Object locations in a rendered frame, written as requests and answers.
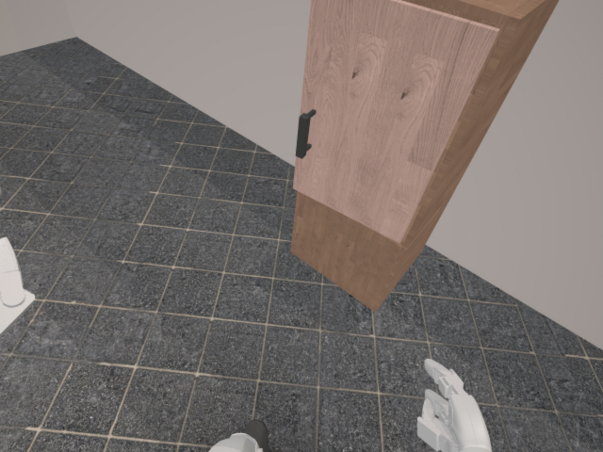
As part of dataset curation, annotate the left robot hand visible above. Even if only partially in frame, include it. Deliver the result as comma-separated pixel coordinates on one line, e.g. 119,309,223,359
0,187,35,337

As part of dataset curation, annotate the handle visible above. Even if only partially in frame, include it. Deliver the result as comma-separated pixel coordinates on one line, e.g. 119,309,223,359
296,109,316,159

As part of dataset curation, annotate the cupboard door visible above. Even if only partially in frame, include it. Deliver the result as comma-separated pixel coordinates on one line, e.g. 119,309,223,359
293,0,500,243

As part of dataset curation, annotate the left robot shin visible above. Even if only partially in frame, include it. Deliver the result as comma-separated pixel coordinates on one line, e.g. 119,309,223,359
230,433,259,447

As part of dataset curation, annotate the right robot hand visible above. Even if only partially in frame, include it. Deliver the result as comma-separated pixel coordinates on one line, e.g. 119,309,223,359
417,359,492,452

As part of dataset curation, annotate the left robot foot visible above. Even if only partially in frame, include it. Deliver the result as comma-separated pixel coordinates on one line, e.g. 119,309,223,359
243,419,269,452

